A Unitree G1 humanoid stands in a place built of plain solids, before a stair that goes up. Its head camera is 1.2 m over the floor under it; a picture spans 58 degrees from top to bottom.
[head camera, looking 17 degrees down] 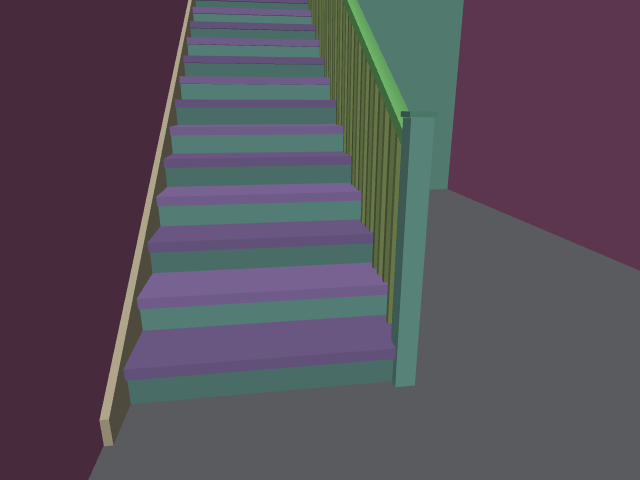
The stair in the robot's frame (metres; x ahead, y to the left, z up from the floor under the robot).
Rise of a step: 0.18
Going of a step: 0.29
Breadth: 1.24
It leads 8 degrees to the left of straight ahead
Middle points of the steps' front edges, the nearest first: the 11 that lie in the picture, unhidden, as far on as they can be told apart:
1.60 0.23 0.19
1.90 0.23 0.36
2.19 0.27 0.54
2.48 0.31 0.72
2.77 0.35 0.90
3.07 0.39 1.08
3.36 0.43 1.26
3.65 0.47 1.43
3.94 0.52 1.61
4.23 0.56 1.79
4.52 0.60 1.97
